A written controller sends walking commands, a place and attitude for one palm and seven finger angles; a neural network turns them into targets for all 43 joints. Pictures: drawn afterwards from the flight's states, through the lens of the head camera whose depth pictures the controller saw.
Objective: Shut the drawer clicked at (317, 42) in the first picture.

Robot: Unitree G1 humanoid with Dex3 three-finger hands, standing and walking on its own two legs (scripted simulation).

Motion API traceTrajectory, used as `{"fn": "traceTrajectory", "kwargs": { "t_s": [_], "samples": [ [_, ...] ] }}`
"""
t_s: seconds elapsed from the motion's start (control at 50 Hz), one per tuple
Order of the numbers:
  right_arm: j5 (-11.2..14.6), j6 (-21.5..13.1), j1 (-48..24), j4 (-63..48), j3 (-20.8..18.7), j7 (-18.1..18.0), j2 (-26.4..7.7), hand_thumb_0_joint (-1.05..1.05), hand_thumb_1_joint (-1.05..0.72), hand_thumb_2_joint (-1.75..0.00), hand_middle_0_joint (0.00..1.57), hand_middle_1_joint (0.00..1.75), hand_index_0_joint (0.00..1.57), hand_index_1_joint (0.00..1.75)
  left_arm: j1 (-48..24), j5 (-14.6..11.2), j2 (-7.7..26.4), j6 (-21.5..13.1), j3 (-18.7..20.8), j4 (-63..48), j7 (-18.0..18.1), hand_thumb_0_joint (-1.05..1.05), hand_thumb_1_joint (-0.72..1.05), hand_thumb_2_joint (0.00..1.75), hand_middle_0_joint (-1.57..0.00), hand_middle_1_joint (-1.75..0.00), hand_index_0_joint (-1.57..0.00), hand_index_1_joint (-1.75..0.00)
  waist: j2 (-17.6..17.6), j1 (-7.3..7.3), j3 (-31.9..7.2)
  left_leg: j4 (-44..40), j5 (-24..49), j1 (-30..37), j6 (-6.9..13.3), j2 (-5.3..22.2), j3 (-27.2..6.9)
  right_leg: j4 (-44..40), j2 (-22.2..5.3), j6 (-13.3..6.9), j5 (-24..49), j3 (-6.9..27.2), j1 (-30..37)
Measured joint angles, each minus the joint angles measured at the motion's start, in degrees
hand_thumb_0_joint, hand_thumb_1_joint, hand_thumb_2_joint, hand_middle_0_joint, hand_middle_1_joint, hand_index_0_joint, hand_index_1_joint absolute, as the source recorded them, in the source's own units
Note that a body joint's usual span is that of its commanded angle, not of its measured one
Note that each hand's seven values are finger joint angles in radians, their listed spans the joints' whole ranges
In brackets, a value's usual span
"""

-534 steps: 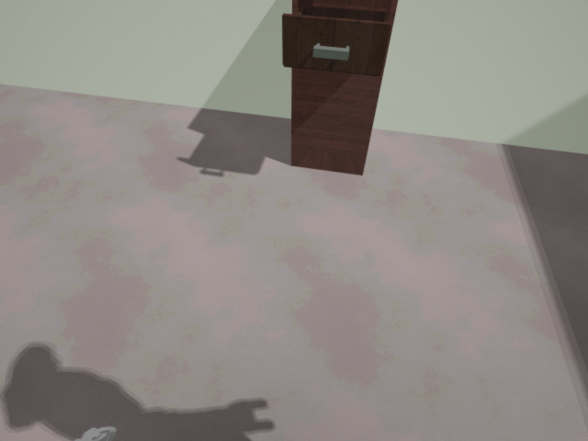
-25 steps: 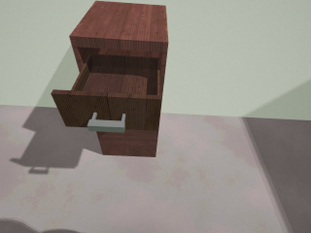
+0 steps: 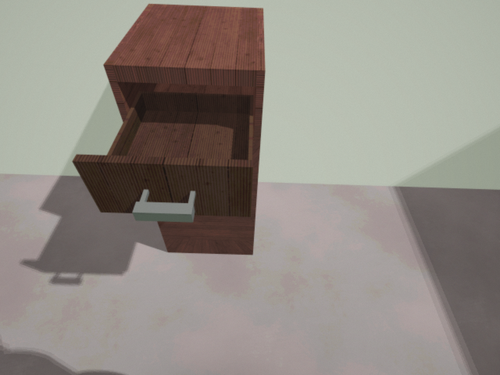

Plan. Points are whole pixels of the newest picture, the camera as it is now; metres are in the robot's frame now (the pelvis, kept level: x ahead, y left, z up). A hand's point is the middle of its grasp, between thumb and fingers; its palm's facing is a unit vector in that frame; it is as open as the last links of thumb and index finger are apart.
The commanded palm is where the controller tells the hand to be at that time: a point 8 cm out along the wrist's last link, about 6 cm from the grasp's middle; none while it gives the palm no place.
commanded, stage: shuffle to correct the standing spot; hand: left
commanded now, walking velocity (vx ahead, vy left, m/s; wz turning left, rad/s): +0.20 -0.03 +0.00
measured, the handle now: (166, 203) +0.43 +0.20 -0.01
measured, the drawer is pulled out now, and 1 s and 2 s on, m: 0.29 0.29 0.29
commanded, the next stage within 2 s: come to a stop and stand still in 0.48 s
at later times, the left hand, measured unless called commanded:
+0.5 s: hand out of the picture +0.06 +0.13 -0.18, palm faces +0.00 -0.98 -0.17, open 7.4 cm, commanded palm none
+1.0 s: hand out of the picture +0.14 +0.15 -0.19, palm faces +0.09 -0.97 -0.21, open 7.4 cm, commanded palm none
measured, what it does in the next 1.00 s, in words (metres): walks ahead: left foot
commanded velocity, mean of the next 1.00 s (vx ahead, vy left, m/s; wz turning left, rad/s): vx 0.03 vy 0.00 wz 0.04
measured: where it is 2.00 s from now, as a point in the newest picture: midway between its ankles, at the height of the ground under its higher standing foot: outside the picture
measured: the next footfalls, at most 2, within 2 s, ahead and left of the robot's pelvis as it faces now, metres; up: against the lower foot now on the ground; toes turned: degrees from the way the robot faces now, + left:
left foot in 0.82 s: +0.21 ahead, +0.08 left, +0.00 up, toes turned +3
right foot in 1.12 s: +0.18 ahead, -0.17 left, +0.00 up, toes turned -1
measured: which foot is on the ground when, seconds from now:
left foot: down 0.00-0.50, up 0.52-0.80, down 0.82-1.00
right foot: down 0.00-0.82, up 0.84-1.00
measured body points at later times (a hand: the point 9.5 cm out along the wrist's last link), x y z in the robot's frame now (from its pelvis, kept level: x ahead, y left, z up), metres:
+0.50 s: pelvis +0.08 -0.03 -0.02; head +0.10 -0.05 +0.43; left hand +0.06 +0.18 -0.17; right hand +0.05 -0.23 -0.18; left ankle +0.07 +0.08 -0.74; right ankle +0.03 -0.11 -0.75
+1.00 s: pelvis +0.15 -0.03 -0.02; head +0.19 -0.02 +0.43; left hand +0.14 +0.20 -0.18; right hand +0.26 -0.25 -0.16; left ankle +0.23 +0.08 -0.74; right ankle +0.10 -0.14 -0.68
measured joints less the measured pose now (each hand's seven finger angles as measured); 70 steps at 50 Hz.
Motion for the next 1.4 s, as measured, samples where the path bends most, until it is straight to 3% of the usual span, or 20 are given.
{"fn": "traceTrajectory", "kwargs": {
  "t_s": [0.32, 0.44, 0.5, 0.56, 0.62, 0.66, 0.74, 0.78, 0.82, 0.88, 0.94, 1.04, 1.1, 1.12, 1.18, 1.22, 1.28, 1.34, 1.4],
  "samples": [
    [-0.48, -1.69, 3.03, -0.66, -0.01, 0.2, 1.01, 0.01, -0.91, -0.9, 0.2, 0.3, 0.2, 0.3, 0.37, 0.12, 0.92, -0.2, 1.91, -0.58, -1.24, 0.0, 0.91, 0.9, -0.2, -0.29, -0.19, -0.3, -1.6, 0.01, -0.69, 10.93, -10.5, -0.85, -0.62, 0.39, 0.66, 6.66, 0.04, -1.11, -8.15, 0.86, 1.04],
    [-0.77, -3.33, 1.88, -1.63, -0.4, -0.34, 0.56, 0.01, -0.91, -0.9, 0.2, 0.3, 0.2, 0.3, -1.81, 0.13, 0.82, -0.11, 2.16, -0.4, -1.51, 0.0, 0.91, 0.9, -0.2, -0.29, -0.19, -0.3, -0.58, -0.31, 0.35, 10.59, -12.29, 0.46, -0.7, 0.89, 2.4, 19.04, -0.91, -2.25, -11.87, -1.11, -5.97],
    [-0.59, -3.06, 2.46, -1.64, -0.31, -0.21, 0.34, 0.0, -0.91, -0.9, 0.2, 0.3, 0.2, 0.3, -3.5, 0.3, 1.13, -0.93, 2.47, -1.96, -1.76, 0.01, 0.91, 0.9, -0.2, -0.29, -0.19, -0.3, 0.41, -0.54, 0.61, 12.05, -13.56, 0.61, -1.48, 1.33, 1.62, 10.2, -1.3, -2.15, -7.53, -2.14, -5.45],
    [-0.84, -1.21, 2.81, -0.44, -0.65, 0.47, 0.0, 0.01, -0.91, -0.9, 0.2, 0.3, 0.2, 0.3, -4.8, 0.37, 1.29, -2.03, 2.55, -2.95, -1.09, 0.01, 0.92, 0.9, -0.2, -0.29, -0.19, -0.3, 1.88, -0.27, 0.51, 26.07, -19.77, -4.16, -1.63, 2.38, -0.24, 9.28, -0.65, -2.5, -7.38, -5.32, -2.93],
    [-1.05, -0.18, 0.97, -0.05, -0.98, 0.92, -0.58, 0.01, -0.91, -0.9, 0.2, 0.3, 0.2, 0.3, -4.27, 0.31, 1.0, -3.2, 2.2, -3.21, -0.54, 0.01, 0.92, 0.9, -0.2, -0.29, -0.19, -0.3, 1.75, 0.44, 0.96, 36.75, -18.75, -9.57, -2.27, 3.25, 0.3, 4.99, -0.7, -2.6, -6.65, -6.9, 1.12],
    [-1.11, 0.23, -1.15, -0.63, -1.09, 0.79, -1.28, 0.01, -0.91, -0.9, 0.2, 0.3, 0.2, 0.3, -3.42, 0.32, 0.41, -3.35, 1.75, -2.7, -0.32, 0.0, 0.92, 0.9, -0.2, -0.29, -0.19, -0.3, 1.38, 0.8, 1.69, 36.1, -16.96, -11.57, -2.88, 3.72, 1.1, 1.97, -0.95, -2.42, -5.74, -7.04, 3.53],
    [-0.43, 0.5, -5.7, -2.78, -1.06, 0.54, -3.16, 0.02, -0.93, -0.9, 0.2, 0.3, 0.2, 0.3, -1.24, 0.21, -0.83, -1.92, 0.93, -1.33, -0.23, 0.0, 0.91, 0.9, -0.2, -0.29, -0.19, -0.3, 0.08, 1.62, 3.53, 24.85, -11.6, -11.66, -3.86, 3.28, 2.06, 0.06, -1.95, -1.49, -5.71, -6.03, 6.08],
    [-0.29, 0.23, -7.55, -4.47, -1.07, 0.23, -3.46, 0.02, -0.93, -0.9, 0.2, 0.3, 0.2, 0.3, -0.11, 0.13, -1.04, -0.68, 0.86, -0.94, -0.29, 0.0, 0.91, 0.9, -0.2, -0.29, -0.2, -0.3, -0.71, 1.88, 4.57, 18.23, -7.26, -9.57, -3.74, 2.28, 2.27, 3.2, -2.52, -1.26, -6.94, -5.29, 5.82],
    [-0.37, -0.23, -8.47, -6.41, -1.22, 0.02, -3.73, 0.02, -0.93, -0.9, 0.2, 0.3, 0.2, 0.3, 1.34, -0.2, -1.02, 0.45, 0.94, -0.93, -0.33, 0.0, 0.91, 0.9, -0.21, -0.3, -0.2, -0.3, -0.48, 1.89, 5.02, 12.6, 3.05, -6.12, -2.33, 2.56, 2.88, 10.37, -2.34, -0.84, -8.27, -4.95, 3.89],
    [0.06, -1.14, -9.63, -8.76, -1.23, -0.31, -2.79, 0.01, -0.92, -0.9, 0.2, 0.3, 0.2, 0.3, 0.67, -0.7, 0.56, 2.28, 1.53, -1.48, 0.22, 0.01, 0.91, 0.9, -0.21, -0.3, -0.2, -0.3, -1.88, 1.68, 5.54, 13.23, -5.54, -4.5, -0.22, 2.79, 3.97, 30.59, -2.12, 0.14, -13.28, -1.77, -5.29],
    [-0.07, -0.8, -10.12, -9.41, -0.86, -0.66, -1.8, 0.01, -0.92, -0.9, 0.2, 0.3, 0.2, 0.3, -3.26, -0.54, 2.58, 3.45, 2.68, -3.0, 0.65, 0.01, 0.91, 0.9, -0.21, -0.3, -0.2, -0.3, -2.33, 1.55, 5.74, 12.38, -6.17, -4.66, -0.82, 2.51, 3.39, 39.64, -2.01, 0.65, -14.17, 0.25, -12.19],
    [-0.73, 1.16, -10.73, -8.72, -1.02, -0.02, -1.01, 0.0, -0.91, -0.9, 0.2, 0.3, 0.2, 0.3, -8.75, 0.02, 4.05, 3.39, 3.57, -7.21, 0.28, 0.01, 0.91, 0.9, -0.2, -0.29, -0.19, -0.3, -0.25, 1.88, 4.58, 10.8, -3.96, -6.13, -1.12, 2.92, 1.49, 32.18, -2.98, 0.73, -12.45, -0.04, -14.4],
    [-0.67, 1.68, -10.5, -9.09, -1.52, 0.43, -1.07, 0.0, -0.92, -0.9, 0.2, 0.3, 0.2, 0.3, -9.63, 0.24, 4.38, 2.51, 3.1, -8.93, 0.27, 0.0, 0.91, 0.9, -0.2, -0.29, -0.19, -0.3, 0.71, 1.87, 3.34, 11.38, -3.58, -7.23, -2.02, 3.42, 1.07, 19.61, -3.0, 0.44, -8.33, -0.44, -10.66],
    [-0.42, 1.99, -10.11, -9.91, -1.62, 0.81, -0.88, 0.0, -0.92, -0.9, 0.2, 0.3, 0.2, 0.3, -9.04, 0.4, 4.93, 2.08, 2.73, -9.99, 0.46, 0.0, 0.91, 0.9, -0.2, -0.29, -0.19, -0.3, -0.23, 2.23, 2.53, 13.55, -5.86, -8.64, -2.59, 3.14, 1.74, 14.29, -3.38, -0.22, -5.79, 0.99, -9.88],
    [-0.6, 2.62, -8.66, -12.44, -2.41, 1.92, -2.64, 0.0, -0.92, -0.9, 0.2, 0.3, 0.2, 0.3, -8.94, 0.8, 4.01, 1.63, 1.34, -10.6, 0.39, 0.0, 0.91, 0.9, -0.2, -0.29, -0.19, -0.3, 3.37, 0.57, 2.62, 22.92, -13.76, -10.78, -3.7, 3.39, -1.43, 15.94, -1.66, 0.2, -4.86, -0.44, -9.75],
    [-0.4, 2.53, -7.0, -13.21, -2.57, 1.95, -3.2, 0.0, -0.91, -0.9, 0.2, 0.3, 0.2, 0.3, -8.5, 0.85, 3.8, 1.23, 1.14, -11.11, 0.47, 0.0, 0.91, 0.9, -0.2, -0.29, -0.19, -0.3, 3.99, -0.35, 2.13, 24.93, -16.03, -9.29, -3.52, 2.71, -1.68, 15.89, -1.45, 0.39, -5.4, -0.9, -8.64],
    [-0.33, 1.54, -4.19, -13.38, -2.2, 1.66, -3.28, 0.01, -0.91, -0.9, 0.2, 0.3, 0.2, 0.3, -8.74, 0.5, 4.5, 1.56, 1.31, -11.83, 0.54, 0.01, 0.91, 0.9, -0.2, -0.3, -0.2, -0.3, 3.02, -1.23, 1.37, 17.68, -10.17, -4.22, -2.63, 2.03, -0.98, 16.74, -1.63, 0.61, -6.21, -1.16, -7.76],
    [-0.76, 1.24, -2.12, -12.06, -1.45, 1.41, -3.3, 0.01, -0.91, -0.9, 0.2, 0.3, 0.2, 0.3, -10.17, 0.16, 4.91, 2.54, 1.45, -11.6, 0.44, 0.01, 0.91, 0.9, -0.2, -0.3, -0.2, -0.3, 2.21, -1.02, 1.17, 16.57, -9.59, -3.23, -1.28, 1.89, -0.69, 15.06, -1.59, 0.48, -5.36, -0.83, -6.61],
    [-0.93, 1.47, -0.44, -10.41, -0.78, 1.31, -3.29, 0.01, -0.91, -0.9, 0.2, 0.3, 0.2, 0.3, -10.53, 0.07, 5.17, 2.44, 1.33, -11.45, -0.04, 0.01, 0.91, 0.9, -0.2, -0.29, -0.2, -0.3, 2.19, -1.02, 0.59, 13.08, -8.1, -2.46, -1.34, 1.98, -0.95, 11.43, -1.2, 0.15, -3.04, -0.96, -5.85]
  ]
}}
